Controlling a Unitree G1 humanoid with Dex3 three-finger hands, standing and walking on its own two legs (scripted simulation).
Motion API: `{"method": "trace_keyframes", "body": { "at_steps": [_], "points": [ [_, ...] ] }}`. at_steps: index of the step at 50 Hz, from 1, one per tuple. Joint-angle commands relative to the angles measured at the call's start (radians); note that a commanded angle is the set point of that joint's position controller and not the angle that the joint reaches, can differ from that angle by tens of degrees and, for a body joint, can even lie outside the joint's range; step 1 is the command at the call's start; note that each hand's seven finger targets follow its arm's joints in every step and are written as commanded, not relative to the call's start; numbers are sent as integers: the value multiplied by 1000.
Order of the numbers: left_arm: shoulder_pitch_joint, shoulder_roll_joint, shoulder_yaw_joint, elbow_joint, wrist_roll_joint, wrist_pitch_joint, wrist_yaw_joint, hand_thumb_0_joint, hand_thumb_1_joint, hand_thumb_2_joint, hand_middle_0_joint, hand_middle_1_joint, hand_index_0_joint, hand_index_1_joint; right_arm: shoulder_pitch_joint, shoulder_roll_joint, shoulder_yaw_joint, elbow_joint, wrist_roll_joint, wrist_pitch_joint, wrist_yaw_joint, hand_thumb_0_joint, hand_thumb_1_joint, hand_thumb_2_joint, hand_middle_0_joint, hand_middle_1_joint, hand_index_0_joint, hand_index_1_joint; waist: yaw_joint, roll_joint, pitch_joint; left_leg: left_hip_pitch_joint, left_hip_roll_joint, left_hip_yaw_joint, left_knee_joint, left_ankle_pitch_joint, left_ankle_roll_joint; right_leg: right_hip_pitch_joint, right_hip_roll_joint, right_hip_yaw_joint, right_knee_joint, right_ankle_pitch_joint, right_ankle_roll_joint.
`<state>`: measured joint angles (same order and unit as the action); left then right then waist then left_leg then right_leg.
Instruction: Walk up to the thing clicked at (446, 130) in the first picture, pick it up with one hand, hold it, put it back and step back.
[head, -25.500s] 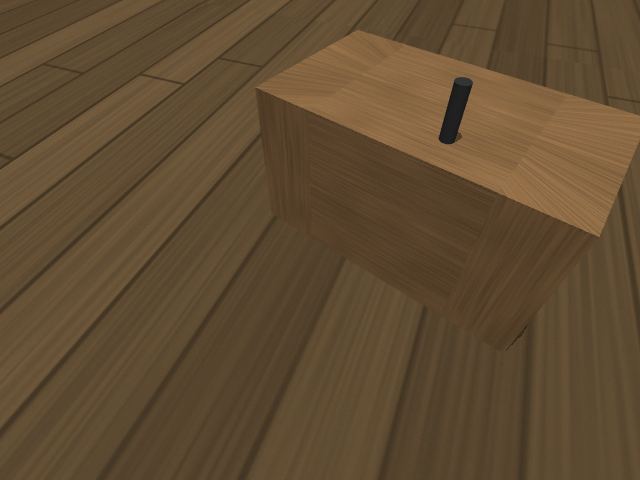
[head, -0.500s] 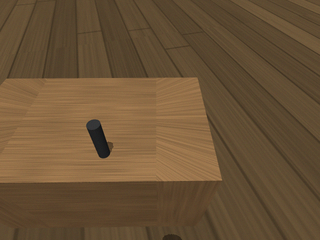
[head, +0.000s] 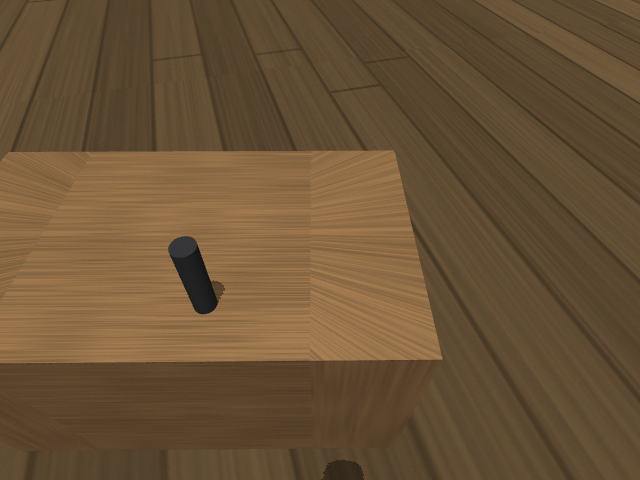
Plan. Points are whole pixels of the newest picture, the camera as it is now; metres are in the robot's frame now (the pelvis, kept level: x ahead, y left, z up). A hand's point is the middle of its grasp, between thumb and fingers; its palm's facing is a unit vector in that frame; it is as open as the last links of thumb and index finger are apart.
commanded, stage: stand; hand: left
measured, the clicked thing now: (195, 278) +0.45 +0.24 -0.09
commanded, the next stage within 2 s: step back in 1.82 s
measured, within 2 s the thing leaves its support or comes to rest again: neither
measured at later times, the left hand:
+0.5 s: hand out of the picture +0.08 +0.25 -0.16, palm faces -0.03 -0.94 -0.35, open 7.4 cm
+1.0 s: hand out of the picture +0.08 +0.25 -0.16, palm faces -0.04 -0.94 -0.35, open 7.4 cm
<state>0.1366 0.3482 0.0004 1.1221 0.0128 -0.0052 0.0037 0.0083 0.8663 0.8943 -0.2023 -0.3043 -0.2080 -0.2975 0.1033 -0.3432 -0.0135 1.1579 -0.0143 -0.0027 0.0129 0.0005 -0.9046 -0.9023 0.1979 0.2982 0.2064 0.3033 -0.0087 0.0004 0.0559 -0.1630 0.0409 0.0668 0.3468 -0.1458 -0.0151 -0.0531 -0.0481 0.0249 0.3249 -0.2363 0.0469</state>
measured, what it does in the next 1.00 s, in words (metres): stands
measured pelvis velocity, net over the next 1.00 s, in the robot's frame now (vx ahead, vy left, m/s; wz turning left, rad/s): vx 0.01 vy -0.01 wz -0.01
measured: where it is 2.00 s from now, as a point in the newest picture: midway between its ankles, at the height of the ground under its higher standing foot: outside the picture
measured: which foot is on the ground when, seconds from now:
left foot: down 0.00-1.00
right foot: down 0.00-1.00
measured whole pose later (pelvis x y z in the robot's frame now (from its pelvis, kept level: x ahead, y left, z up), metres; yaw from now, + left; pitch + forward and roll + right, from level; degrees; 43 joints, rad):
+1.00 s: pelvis +0.01 -0.01 +0.00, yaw +0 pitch -2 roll +0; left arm 0.13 0.35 0.00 1.10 0.01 -0.01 0.00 0.01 0.90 0.90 -0.20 -0.30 -0.21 -0.30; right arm 0.10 -0.34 -0.01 1.14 -0.01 -0.01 0.01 0.00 -0.90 -0.90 0.20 0.30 0.21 0.30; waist -0.01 0.00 0.05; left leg -0.15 0.05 0.07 0.34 -0.15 -0.02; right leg -0.04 -0.04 0.03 0.32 -0.24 0.04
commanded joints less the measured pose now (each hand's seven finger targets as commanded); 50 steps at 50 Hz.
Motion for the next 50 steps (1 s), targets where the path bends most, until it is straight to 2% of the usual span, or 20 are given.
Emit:
{"method": "trace_keyframes", "body": {
  "at_steps": [1,3,6,13,20,22,28,38,42,50],
  "points": [
    [-23,212,39,-66,0,-19,10,0,900,900,-200,-300,-200,-301,-42,-215,-38,-59,4,-22,-18,0,-900,-900,200,300,200,300,-2,1,-84,114,103,-94,-31,134,26,-80,-89,49,-58,178,-57],
    [-24,211,38,-66,1,-18,11,0,900,900,-200,-300,-200,-301,-40,-214,-37,-58,4,-21,-19,0,-900,-900,200,300,200,300,-5,-6,-79,118,103,-94,-31,143,23,-90,-86,45,-56,182,-54],
    [-23,211,38,-64,1,-16,11,0,900,900,-200,-300,-200,-301,-38,-214,-36,-58,4,-19,-18,0,-900,-900,200,300,200,300,-5,-4,-53,97,100,-95,-45,78,24,-100,-86,46,-65,138,-57],
    [-19,210,40,-67,0,-16,9,0,900,900,-200,-300,-200,-301,-46,-212,-37,-62,4,-22,-17,0,-900,-900,200,300,200,300,-1,-2,-49,102,101,-99,-48,71,22,-107,-83,44,-63,123,-58],
    [-25,214,43,-75,0,-20,11,0,900,900,-200,-300,-200,-301,-40,-212,-37,-68,5,-25,-18,0,-900,-900,200,300,200,300,0,5,-107,130,109,-88,-20,196,27,-61,-93,47,-44,238,-56],
    [-27,216,44,-75,-2,-18,11,0,900,900,-200,-300,-200,-301,-38,-210,-37,-66,5,-25,-20,0,-900,-900,200,300,200,300,-1,-4,-102,136,109,-86,-23,209,25,-63,-90,44,-38,238,-58],
    [-28,215,43,-76,0,-16,10,0,900,900,-200,-300,-200,-301,-45,-214,-38,-69,4,-24,-21,0,-900,-900,200,300,200,300,0,-9,-74,127,106,-87,-33,163,22,-89,-87,43,-57,199,-57],
    [-25,219,43,-77,0,-21,10,0,900,900,-200,-300,-200,-301,-42,-211,-39,-72,6,-22,-19,0,-900,-900,200,300,200,300,-5,-13,-91,139,107,-81,-23,181,24,-75,-89,45,-56,236,-55],
    [-30,215,44,-78,-2,-17,10,0,900,900,-200,-300,-200,-301,-47,-213,-39,-74,4,-23,-19,0,-900,-900,200,300,200,300,0,2,-72,123,108,-81,-33,150,24,-77,-90,48,-56,202,-60],
    [-31,214,43,-80,-2,-19,9,0,900,900,-200,-300,-200,-301,-44,-214,-40,-73,5,-23,-18,0,-900,-900,200,300,200,300,-2,-6,-86,139,110,-82,-27,178,22,-77,-89,49,-55,214,-60]
  ]
}}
